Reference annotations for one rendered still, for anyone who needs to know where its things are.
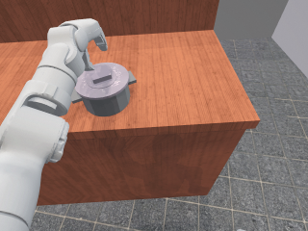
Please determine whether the robot left forearm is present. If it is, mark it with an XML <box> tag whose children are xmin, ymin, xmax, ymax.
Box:
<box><xmin>0</xmin><ymin>22</ymin><xmax>89</xmax><ymax>149</ymax></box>

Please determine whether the left robot upper arm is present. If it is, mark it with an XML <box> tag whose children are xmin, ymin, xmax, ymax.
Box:
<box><xmin>0</xmin><ymin>105</ymin><xmax>69</xmax><ymax>231</ymax></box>

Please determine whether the pot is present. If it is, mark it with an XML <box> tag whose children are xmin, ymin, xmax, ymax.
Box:
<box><xmin>70</xmin><ymin>70</ymin><xmax>137</xmax><ymax>117</ymax></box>

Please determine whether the table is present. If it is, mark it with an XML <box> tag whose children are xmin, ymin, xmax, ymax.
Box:
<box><xmin>0</xmin><ymin>0</ymin><xmax>260</xmax><ymax>206</ymax></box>

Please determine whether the knob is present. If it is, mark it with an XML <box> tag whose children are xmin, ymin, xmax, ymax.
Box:
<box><xmin>89</xmin><ymin>64</ymin><xmax>112</xmax><ymax>84</ymax></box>

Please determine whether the lid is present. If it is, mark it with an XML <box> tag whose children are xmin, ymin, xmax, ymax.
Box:
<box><xmin>75</xmin><ymin>63</ymin><xmax>129</xmax><ymax>100</ymax></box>

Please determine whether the left robot hand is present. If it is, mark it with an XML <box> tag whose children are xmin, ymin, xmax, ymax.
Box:
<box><xmin>62</xmin><ymin>18</ymin><xmax>108</xmax><ymax>71</ymax></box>

